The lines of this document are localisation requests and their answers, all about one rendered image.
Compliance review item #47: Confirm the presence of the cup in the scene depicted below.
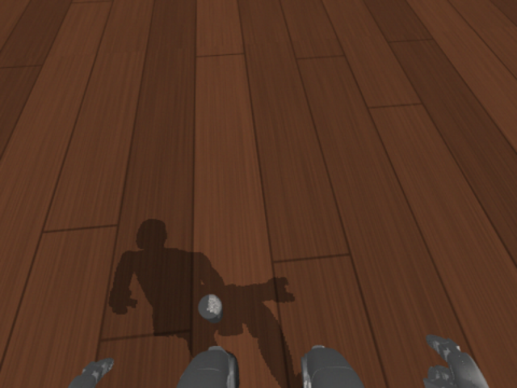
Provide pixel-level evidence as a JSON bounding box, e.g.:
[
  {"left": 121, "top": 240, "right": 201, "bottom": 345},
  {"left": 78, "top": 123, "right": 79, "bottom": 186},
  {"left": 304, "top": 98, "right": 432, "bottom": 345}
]
[{"left": 198, "top": 294, "right": 223, "bottom": 323}]

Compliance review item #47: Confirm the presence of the right robot hand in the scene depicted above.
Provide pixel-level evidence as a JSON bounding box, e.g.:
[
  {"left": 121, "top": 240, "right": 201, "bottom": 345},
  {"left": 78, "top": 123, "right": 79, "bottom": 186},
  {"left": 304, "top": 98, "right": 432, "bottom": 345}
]
[{"left": 423, "top": 335, "right": 489, "bottom": 388}]

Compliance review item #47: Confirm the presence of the left robot hand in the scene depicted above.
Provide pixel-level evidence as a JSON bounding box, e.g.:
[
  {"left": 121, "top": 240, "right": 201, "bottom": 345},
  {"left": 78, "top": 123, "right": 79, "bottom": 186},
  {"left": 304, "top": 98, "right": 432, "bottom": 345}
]
[{"left": 68, "top": 358, "right": 114, "bottom": 388}]

